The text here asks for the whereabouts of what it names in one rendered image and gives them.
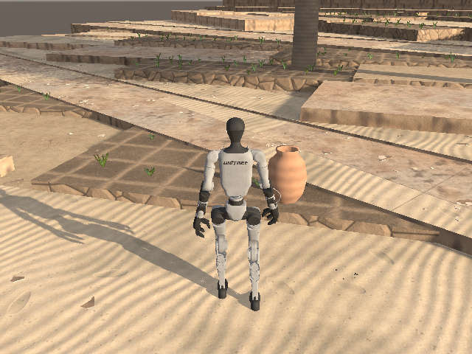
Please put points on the right robot foot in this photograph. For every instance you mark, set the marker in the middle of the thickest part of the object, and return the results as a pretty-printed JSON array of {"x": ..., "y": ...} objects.
[{"x": 255, "y": 304}]

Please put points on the right robot hand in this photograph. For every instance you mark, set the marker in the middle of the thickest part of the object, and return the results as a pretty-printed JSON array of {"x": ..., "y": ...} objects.
[{"x": 273, "y": 213}]

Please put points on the robot torso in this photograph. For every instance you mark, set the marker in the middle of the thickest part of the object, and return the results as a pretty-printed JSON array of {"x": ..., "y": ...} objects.
[{"x": 235, "y": 173}]

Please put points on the robot right forearm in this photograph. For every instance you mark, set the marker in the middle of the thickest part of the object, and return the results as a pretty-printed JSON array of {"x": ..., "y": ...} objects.
[{"x": 269, "y": 196}]

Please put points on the left robot hand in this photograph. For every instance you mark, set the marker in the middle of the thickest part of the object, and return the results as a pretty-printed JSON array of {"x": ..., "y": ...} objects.
[{"x": 197, "y": 226}]

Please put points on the robot left upper arm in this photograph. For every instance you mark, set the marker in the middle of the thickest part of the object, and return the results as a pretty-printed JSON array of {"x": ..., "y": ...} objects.
[{"x": 209, "y": 169}]

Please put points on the robot left forearm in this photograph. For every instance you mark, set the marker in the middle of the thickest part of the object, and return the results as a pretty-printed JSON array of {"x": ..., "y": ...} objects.
[{"x": 202, "y": 202}]

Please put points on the robot right upper arm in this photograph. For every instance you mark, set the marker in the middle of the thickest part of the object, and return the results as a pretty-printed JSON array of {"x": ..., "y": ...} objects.
[{"x": 262, "y": 168}]

